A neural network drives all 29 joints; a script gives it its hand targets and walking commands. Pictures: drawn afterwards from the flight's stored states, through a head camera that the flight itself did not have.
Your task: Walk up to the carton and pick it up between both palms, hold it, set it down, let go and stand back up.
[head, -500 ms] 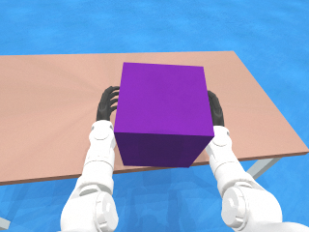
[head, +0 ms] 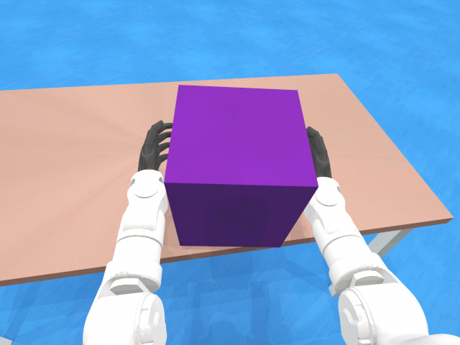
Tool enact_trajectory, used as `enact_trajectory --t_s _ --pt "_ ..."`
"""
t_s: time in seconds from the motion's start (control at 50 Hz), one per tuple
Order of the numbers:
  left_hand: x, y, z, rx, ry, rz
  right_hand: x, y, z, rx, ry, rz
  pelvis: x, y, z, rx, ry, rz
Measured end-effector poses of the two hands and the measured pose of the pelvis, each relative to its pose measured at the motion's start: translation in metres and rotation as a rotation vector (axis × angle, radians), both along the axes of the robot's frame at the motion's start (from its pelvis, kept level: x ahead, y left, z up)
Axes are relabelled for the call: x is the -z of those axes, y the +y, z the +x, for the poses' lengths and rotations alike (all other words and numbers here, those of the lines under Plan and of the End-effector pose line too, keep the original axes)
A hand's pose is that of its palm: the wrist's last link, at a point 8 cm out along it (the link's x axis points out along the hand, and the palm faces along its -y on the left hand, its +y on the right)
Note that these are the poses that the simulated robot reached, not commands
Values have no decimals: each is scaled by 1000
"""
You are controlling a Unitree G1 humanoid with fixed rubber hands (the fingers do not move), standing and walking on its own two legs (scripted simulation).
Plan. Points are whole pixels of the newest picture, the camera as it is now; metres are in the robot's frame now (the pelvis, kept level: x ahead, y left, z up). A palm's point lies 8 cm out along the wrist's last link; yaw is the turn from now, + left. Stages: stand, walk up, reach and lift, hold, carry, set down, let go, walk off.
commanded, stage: reach and lift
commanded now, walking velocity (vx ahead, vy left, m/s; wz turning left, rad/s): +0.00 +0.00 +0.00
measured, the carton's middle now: (234, 174) +0.39 +0.01 +0.07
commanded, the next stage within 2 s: hold in 1.82 s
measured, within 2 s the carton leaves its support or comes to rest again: neither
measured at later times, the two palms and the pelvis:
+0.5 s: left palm (136, 150) +0.35 +0.17 +0.17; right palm (326, 163) +0.35 -0.13 +0.15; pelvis -0.02 +0.01 +0.00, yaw +1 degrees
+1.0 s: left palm (139, 135) +0.35 +0.16 +0.20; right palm (340, 145) +0.35 -0.14 +0.19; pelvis -0.02 +0.00 +0.00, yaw +1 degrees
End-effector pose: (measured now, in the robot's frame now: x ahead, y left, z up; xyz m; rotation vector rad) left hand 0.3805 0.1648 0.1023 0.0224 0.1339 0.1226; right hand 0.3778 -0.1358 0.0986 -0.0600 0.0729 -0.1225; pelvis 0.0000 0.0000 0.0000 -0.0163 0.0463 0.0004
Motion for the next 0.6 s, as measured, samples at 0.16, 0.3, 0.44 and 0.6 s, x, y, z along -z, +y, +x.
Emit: enact_trajectory --t_s 0.16,0.3,0.44,0.6 --pt "-41 2 -6 5 -9 17 -35 2 -4 -6 -6 12 1 2 3 -19 -111 4" --pt "-55 9 -19 2 2 25 -47 9 -15 -8 5 14 2 5 -1 -31 -173 5" --pt "-62 9 -26 7 24 37 -48 9 -25 3 23 39 3 9 -11 -28 -183 3" --pt "-75 2 -27 11 38 45 -58 2 -28 15 33 60 3 9 -20 -15 -174 4"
